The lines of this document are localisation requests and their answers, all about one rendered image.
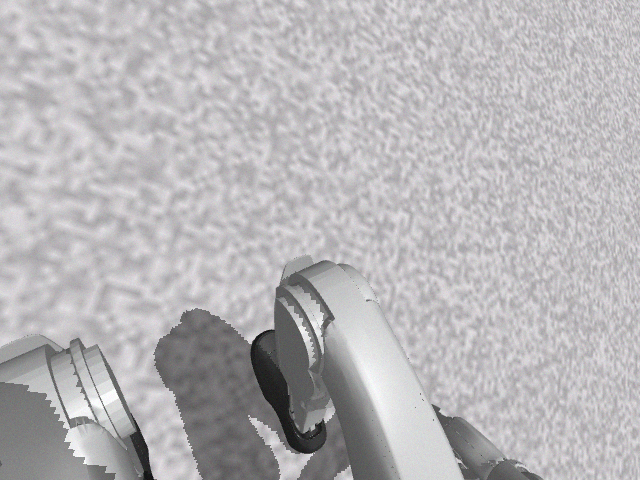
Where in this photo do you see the left robot foot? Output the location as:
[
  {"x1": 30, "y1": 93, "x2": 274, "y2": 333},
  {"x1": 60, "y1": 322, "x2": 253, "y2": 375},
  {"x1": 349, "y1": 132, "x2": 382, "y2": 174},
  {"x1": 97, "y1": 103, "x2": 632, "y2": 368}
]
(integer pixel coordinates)
[{"x1": 130, "y1": 412, "x2": 154, "y2": 480}]

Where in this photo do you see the right robot foot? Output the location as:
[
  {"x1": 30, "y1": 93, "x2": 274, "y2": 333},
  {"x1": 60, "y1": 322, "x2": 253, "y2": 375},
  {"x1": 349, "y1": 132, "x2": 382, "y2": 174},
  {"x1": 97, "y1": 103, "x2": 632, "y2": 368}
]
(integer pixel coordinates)
[{"x1": 251, "y1": 330, "x2": 326, "y2": 454}]

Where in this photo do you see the right robot arm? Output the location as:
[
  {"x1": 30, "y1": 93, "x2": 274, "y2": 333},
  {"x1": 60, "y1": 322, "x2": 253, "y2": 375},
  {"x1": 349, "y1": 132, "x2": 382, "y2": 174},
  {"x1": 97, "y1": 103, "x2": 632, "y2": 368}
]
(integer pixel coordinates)
[{"x1": 487, "y1": 460, "x2": 544, "y2": 480}]

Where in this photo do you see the right robot hand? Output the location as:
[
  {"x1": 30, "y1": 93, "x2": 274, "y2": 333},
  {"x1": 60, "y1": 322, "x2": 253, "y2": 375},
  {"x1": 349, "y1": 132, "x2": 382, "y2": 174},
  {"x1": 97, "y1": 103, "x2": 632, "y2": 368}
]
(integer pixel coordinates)
[{"x1": 431, "y1": 404, "x2": 508, "y2": 480}]

